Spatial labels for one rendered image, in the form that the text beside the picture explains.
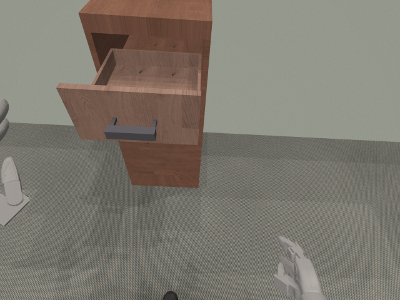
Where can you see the handle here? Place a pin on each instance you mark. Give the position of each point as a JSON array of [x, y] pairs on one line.
[[138, 133]]

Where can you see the drawer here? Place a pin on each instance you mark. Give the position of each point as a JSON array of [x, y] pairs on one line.
[[137, 86]]

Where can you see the cabinet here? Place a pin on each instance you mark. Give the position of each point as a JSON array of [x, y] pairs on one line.
[[182, 26]]

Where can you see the left robot hand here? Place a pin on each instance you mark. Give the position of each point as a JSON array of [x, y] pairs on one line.
[[14, 200]]

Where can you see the right robot hand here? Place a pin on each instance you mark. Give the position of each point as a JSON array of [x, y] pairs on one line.
[[302, 277]]

